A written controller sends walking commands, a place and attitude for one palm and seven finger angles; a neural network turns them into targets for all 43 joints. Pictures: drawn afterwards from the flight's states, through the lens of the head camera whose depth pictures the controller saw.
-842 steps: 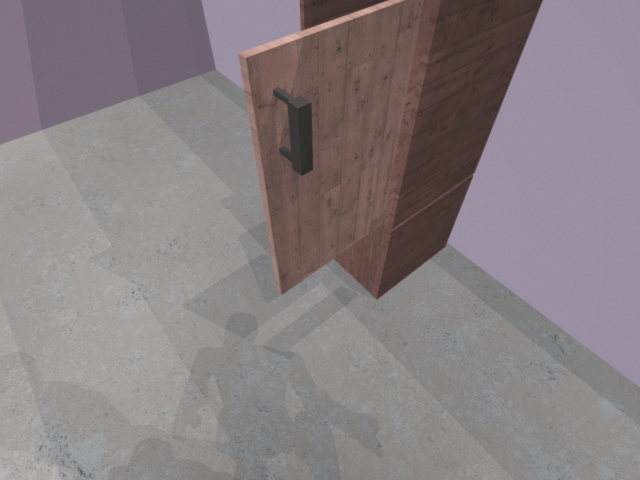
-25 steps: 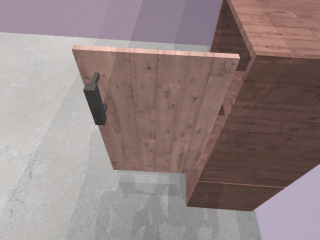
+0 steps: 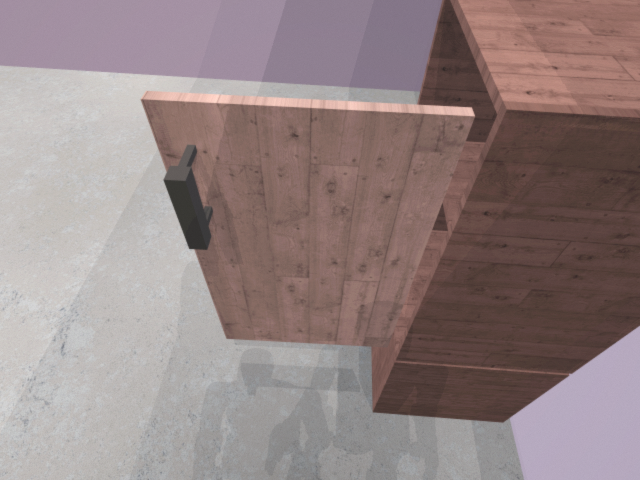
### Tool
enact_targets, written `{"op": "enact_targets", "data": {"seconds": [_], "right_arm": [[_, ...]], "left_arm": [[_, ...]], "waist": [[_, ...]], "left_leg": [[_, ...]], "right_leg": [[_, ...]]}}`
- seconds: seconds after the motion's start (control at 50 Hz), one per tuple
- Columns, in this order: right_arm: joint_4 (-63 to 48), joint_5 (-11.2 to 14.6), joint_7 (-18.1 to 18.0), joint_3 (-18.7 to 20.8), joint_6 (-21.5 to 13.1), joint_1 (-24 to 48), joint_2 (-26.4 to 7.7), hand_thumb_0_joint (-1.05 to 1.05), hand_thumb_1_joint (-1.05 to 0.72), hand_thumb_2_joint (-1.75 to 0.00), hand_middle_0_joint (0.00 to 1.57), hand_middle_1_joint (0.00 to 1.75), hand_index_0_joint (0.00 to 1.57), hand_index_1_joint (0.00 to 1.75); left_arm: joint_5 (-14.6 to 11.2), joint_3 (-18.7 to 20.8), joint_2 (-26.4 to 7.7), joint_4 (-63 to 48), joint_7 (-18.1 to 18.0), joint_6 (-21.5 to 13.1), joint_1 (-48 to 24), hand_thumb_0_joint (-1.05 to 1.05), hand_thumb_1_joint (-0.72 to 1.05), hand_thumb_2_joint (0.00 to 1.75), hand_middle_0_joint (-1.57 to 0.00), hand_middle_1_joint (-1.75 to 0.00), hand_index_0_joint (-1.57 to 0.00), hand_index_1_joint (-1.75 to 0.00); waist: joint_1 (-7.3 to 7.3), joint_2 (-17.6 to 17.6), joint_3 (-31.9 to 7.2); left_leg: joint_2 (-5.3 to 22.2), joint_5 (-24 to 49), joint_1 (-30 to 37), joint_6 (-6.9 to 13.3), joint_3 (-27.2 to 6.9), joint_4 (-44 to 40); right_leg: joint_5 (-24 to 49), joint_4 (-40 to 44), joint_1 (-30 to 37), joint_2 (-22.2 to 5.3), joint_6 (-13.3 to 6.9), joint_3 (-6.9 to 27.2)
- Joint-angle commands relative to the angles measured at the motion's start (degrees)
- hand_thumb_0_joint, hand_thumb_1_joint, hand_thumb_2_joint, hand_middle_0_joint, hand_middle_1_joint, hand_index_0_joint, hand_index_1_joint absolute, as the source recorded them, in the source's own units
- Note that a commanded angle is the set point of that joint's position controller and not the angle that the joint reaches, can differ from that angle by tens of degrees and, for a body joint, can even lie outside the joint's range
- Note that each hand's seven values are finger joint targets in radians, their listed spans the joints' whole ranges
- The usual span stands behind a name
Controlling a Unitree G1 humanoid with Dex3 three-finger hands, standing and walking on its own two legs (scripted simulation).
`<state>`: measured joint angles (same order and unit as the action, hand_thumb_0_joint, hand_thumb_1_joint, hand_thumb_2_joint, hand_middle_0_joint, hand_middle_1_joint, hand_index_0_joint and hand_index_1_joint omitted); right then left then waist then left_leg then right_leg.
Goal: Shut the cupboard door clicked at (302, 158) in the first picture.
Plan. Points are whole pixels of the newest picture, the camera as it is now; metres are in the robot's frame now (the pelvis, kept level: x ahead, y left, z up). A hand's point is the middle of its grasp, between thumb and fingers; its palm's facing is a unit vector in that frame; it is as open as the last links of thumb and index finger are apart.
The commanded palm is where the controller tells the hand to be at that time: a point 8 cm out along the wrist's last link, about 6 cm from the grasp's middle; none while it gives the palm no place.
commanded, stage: raise the hand and make a fist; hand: left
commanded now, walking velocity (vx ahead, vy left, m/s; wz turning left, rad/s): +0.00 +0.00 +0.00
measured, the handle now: (194, 198) +0.41 +0.19 +0.12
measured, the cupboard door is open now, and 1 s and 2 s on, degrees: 91 91 91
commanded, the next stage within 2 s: bring the fist close to the handle in 1.92 s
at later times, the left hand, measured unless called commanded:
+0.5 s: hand out of the picture +0.11 +0.17 -0.03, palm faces +0.15 -0.99 -0.05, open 5.8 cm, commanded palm +0.11 +0.21 -0.01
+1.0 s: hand (164, 422) +0.17 +0.17 +0.05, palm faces +0.02 -1.00 -0.05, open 3.5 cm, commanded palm +0.14 +0.23 +0.06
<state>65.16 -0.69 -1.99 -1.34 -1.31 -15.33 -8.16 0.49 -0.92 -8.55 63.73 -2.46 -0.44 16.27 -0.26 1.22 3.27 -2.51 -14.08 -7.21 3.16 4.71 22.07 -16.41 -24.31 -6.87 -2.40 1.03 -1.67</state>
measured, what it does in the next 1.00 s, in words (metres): stands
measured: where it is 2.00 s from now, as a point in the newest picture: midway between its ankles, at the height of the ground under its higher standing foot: outside the picture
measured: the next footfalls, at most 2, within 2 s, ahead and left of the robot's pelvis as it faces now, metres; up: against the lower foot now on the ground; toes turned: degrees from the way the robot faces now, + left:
none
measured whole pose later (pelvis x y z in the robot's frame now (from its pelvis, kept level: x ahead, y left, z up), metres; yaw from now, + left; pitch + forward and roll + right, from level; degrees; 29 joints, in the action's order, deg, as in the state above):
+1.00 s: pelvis -0.03 -0.02 -0.04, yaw +3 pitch +7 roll -1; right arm 32.6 2.6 -3.7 -0.6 -15.4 -17.5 -15.0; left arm -18.1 9.4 -14.7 -11.6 15.7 -13.8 25.2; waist -0.9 -1.7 -4.0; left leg -0.8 -23.7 -32.1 1.9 0.9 49.1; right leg -24.6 -48.1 -30.2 0.0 -1.7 -4.4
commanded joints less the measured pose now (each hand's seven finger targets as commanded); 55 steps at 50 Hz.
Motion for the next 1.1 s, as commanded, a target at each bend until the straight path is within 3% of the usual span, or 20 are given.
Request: {"op": "enact_targets", "data": {"seconds": [0.0, 0.02, 0.04, 0.06, 0.08, 0.1, 0.12, 0.14, 0.18, 0.2, 0.24, 0.3, 0.36, 0.44, 0.48, 0.54, 0.64, 0.68, 0.76, 1.08], "right_arm": [[-21.1, 1.5, -4.7, 3.8, -12.1, -7.0, -20.4, 0.0, -0.9, -0.9, 0.2, 0.3, 0.2, 0.3], [-21.1, 4.2, -5.6, 0.4, -17.1, -2.4, -13.4, 0.0, -0.9, -0.9, 0.2, 0.3, 0.2, 0.3], [-21.4, 2.7, -3.8, 1.4, -19.4, 0.1, -10.8, 0.0, -0.9, -0.9, 0.2, 0.3, 0.2, 0.3], [-20.0, 3.2, -2.2, 2.0, -20.5, -0.6, -10.7, 0.0, -0.9, -0.9, 0.2, 0.3, 0.2, 0.3], [-22.5, 2.9, -1.0, 3.5, -20.9, -0.3, -12.2, 0.0, -0.9, -0.9, 0.2, 0.3, 0.2, 0.3], [-24.7, 1.9, -0.2, 4.3, -21.2, 0.6, -13.6, 0.0, -0.9, -0.9, 0.2, 0.3, 0.2, 0.3], [-27.1, 1.2, 0.4, 4.6, -21.1, 1.8, -13.5, 0.0, -0.9, -0.9, 0.2, 0.3, 0.2, 0.3], [-29.5, 1.4, 1.2, 5.2, -20.9, 3.0, -13.4, 0.0, -0.9, -0.9, 0.2, 0.3, 0.2, 0.3], [-32.4, 1.0, 2.0, 6.0, -19.8, 4.7, -12.6, 0.0, -0.9, -0.9, 0.2, 0.3, 0.2, 0.3], [-34.1, 0.9, 2.4, 6.4, -19.4, 6.0, -12.8, 0.0, -0.9, -0.9, 0.2, 0.3, 0.2, 0.3], [-38.5, 1.7, 3.1, 7.1, -18.3, 6.9, -13.4, 0.0, -0.9, -0.9, 0.2, 0.3, 0.2, 0.3], [-45.9, 3.2, 2.0, 6.2, -15.9, 10.3, -13.7, 0.0, -0.9, -0.9, 0.2, 0.3, 0.2, 0.3], [-48.1, 3.2, 0.4, 5.5, -15.6, 8.2, -12.3, 0.0, -0.9, -0.9, 0.2, 0.3, 0.2, 0.3], [-45.3, 2.4, -0.9, 4.2, -17.3, 4.6, -12.3, 0.0, -0.9, -0.9, 0.2, 0.3, 0.2, 0.3], [-43.6, 2.6, -1.5, 3.8, -18.0, 3.9, -12.8, 0.0, -0.9, -0.9, 0.2, 0.3, 0.2, 0.3], [-42.6, 3.6, -2.4, 3.1, -17.6, 3.9, -13.5, 0.0, -0.9, -0.9, 0.2, 0.3, 0.2, 0.3], [-44.4, 3.9, -2.7, 2.8, -15.8, 5.4, -11.7, 0.0, -0.9, -0.9, 0.2, 0.3, 0.2, 0.3], [-44.7, 3.6, -2.6, 2.7, -15.5, 5.4, -10.8, 0.0, -0.9, -0.9, 0.2, 0.3, 0.2, 0.3], [-44.1, 3.1, -1.9, 2.5, -16.4, 4.7, -11.0, 0.0, -0.9, -0.9, 0.2, 0.3, 0.2, 0.3], [-42.6, 3.9, -1.7, 1.9, -18.3, 4.4, -12.4, 0.0, -0.9, -0.9, 0.2, 0.3, 0.2, 0.3]], "left_arm": [[-5.9, 22.0, -37.6, -93.9, -3.1, -17.2, -42.8, 0.0, 0.9, 0.9, -0.2, -0.3, -0.2, -0.3], [-7.0, 2.0, -12.3, -77.5, -3.9, -13.0, -3.7, 0.0, 0.9, 0.9, -0.22, -0.32, -0.22, -0.32], [-9.3, -2.4, -0.1, -74.5, -4.5, -5.1, 8.3, 0.0, 0.9, 0.9, -0.24, -0.34, -0.24, -0.34], [-8.8, -3.5, 0.4, -69.5, -4.5, -3.8, 5.4, 0.0, 0.9, 0.9, -0.25, -0.36, -0.25, -0.36], [-9.2, -3.1, 0.9, -70.0, -3.6, -5.6, 1.8, 0.0, 0.9, 0.9, -0.27, -0.38, -0.27, -0.38], [-8.7, 1.9, -3.4, -67.2, -2.9, -8.6, 0.6, 0.0, 0.9, 0.9, -0.29, -0.4, -0.29, -0.4], [-9.3, 3.5, -2.7, -62.6, -1.0, -12.0, 5.4, 0.0, 0.9, 0.9, -0.31, -0.42, -0.31, -0.42], [-10.5, 6.9, -3.9, -57.3, 2.0, -15.6, 13.7, 0.0, 0.9, 0.9, -0.33, -0.44, -0.33, -0.44], [-13.7, 9.2, -1.1, -50.8, 9.9, -24.7, 21.9, 0.0, 0.9, 0.9, -0.36, -0.48, -0.36, -0.48], [-15.3, 9.2, -1.0, -51.3, 14.7, -29.7, 21.9, 0.0, 0.9, 0.9, -0.38, -0.5, -0.38, -0.5], [-16.7, 14.2, -7.3, -51.6, 22.4, -34.7, 21.0, 0.0, 0.9, 0.9, -0.42, -0.54, -0.42, -0.54], [-18.8, 17.8, -13.5, -64.0, 23.8, -28.9, 14.0, 0.0, 0.9, 0.9, -0.47, -0.6, -0.47, -0.6], [-19.0, 17.2, -14.2, -78.7, 19.2, -27.7, 3.4, 0.0, 0.9, 0.9, -0.53, -0.66, -0.53, -0.66], [-17.2, 11.8, -13.5, -91.4, 15.9, -32.6, -6.4, 0.0, 0.9, 0.9, -0.6, -0.74, -0.6, -0.74], [-17.2, 9.0, -11.8, -86.5, 17.7, -32.2, -3.6, 0.0, 0.9, 0.9, -0.64, -0.78, -0.64, -0.78], [-17.6, 9.5, -13.4, -78.2, 21.4, -26.1, -0.5, 0.0, 0.9, 0.9, -0.69, -0.84, -0.69, -0.84], [-19.9, 18.4, -16.6, -78.2, 21.5, -15.5, 5.8, 0.0, 0.9, 0.9, -0.79, -0.94, -0.79, -0.94], [-21.1, 19.6, -15.3, -81.1, 20.1, -15.2, 6.5, 0.0, 0.9, 0.9, -0.82, -0.98, -0.82, -0.98], [-20.8, 17.6, -13.3, -83.5, 18.8, -17.5, 7.0, 0.0, 0.9, 0.9, -0.9, -1.06, -0.9, -1.06], [-18.5, 15.1, -13.5, -91.0, 15.6, -13.3, 2.2, 0.0, 0.9, 0.9, -1.19, -1.38, -1.19, -1.38]], "waist": [[10.03, -4.4, -25.4], [3.24, -23.9, -30.9], [2.01, -21.6, -23.8], [2.8, -11.5, -12.1], [4.14, -9.1, -4.4], [4.46, -4.2, -2.7], [3.4, 3.9, -1.7], [0.72, 6.3, -3.1], [-2.06, 19.0, -6.9], [-2.37, 18.9, -7.6], [-3.72, 9.9, -10.0], [-4.66, -0.6, -14.8], [-1.77, -3.7, -16.3], [3.35, -5.1, -18.1], [4.25, -5.0, -15.1], [3.26, -4.0, -12.4], [-1.94, -1.1, -19.1], [-2.55, 1.8, -19.9], [-2.27, -0.3, -17.8], [-1.45, -4.5, -14.8]], "left_leg": [[6.8, 37.8, 16.9, -2.1, -8.1, 7.2], [7.9, 42.5, 24.4, -3.4, -8.8, 4.7], [7.3, 42.7, 13.5, -5.9, -9.1, 0.7], [7.2, 34.3, 3.7, -5.5, -8.6, 2.0], [6.1, 23.7, -2.1, -5.3, -9.4, 4.9], [4.5, 12.6, -8.4, -5.2, -10.1, 8.0], [3.1, 5.1, -15.0, -4.7, -9.6, 11.1], [1.9, 4.5, -18.2, -4.0, -8.2, 14.4], [0.8, 2.8, -27.0, -4.3, -6.0, 21.4], [0.1, -0.8, -31.5, -4.4, -5.1, 24.5], [-0.5, -4.1, -35.7, -4.3, -3.9, 28.5], [-1.3, -8.7, -36.4, -2.6, -2.1, 29.1], [0.0, -12.3, -35.4, -1.7, -3.6, 31.4], [1.7, -8.1, -31.1, -0.6, -5.8, 34.0], [2.1, -8.6, -31.4, -0.7, -6.4, 33.8], [2.1, -8.2, -32.6, -0.6, -6.7, 32.3], [1.6, -1.8, -29.7, -1.3, -6.7, 28.2], [1.7, 0.9, -28.4, -1.7, -6.8, 26.3], [1.8, 4.1, -24.9, -1.8, -7.0, 23.4], [2.9, 5.8, -14.2, -1.9, -8.0, 14.9]], "right_leg": [[29.3, -11.5, -6.5, 1.8, -0.8, -2.4], [4.2, -16.3, -13.1, 4.5, -1.8, -3.2], [-2.8, -17.0, -13.3, 4.2, -2.4, -3.0], [-2.8, -15.8, -16.1, 2.5, -1.7, -2.2], [-1.1, -11.4, -17.9, 2.3, -1.9, -3.2], [0.5, -8.9, -19.5, 2.1, -2.4, -3.9], [0.7, -8.4, -21.6, 2.2, -2.6, -4.5], [1.1, -9.2, -21.5, 2.0, -3.1, -3.3], [2.0, -16.8, -25.4, 2.1, -2.5, -2.7], [-0.2, -19.1, -27.3, 1.4, -2.3, -0.7], [-2.8, -21.7, -27.0, -0.3, -3.0, 4.0], [-14.9, -19.4, -25.6, -0.3, -2.8, 7.8], [-24.3, -16.8, -29.5, -0.1, -2.0, 10.8], [-15.3, -18.9, -32.0, 1.5, -1.8, 8.7], [-14.4, -18.6, -32.9, 1.9, -1.9, 7.8], [-13.4, -16.3, -30.3, 1.7, -1.3, 8.5], [-0.8, -15.0, -17.1, -0.5, 0.5, 9.2], [5.4, -15.6, -14.9, -0.5, 0.7, 7.4], [11.1, -17.2, -15.9, 0.6, -0.3, 4.0], [7.5, -14.7, -15.9, 3.3, -2.3, -2.6]]}}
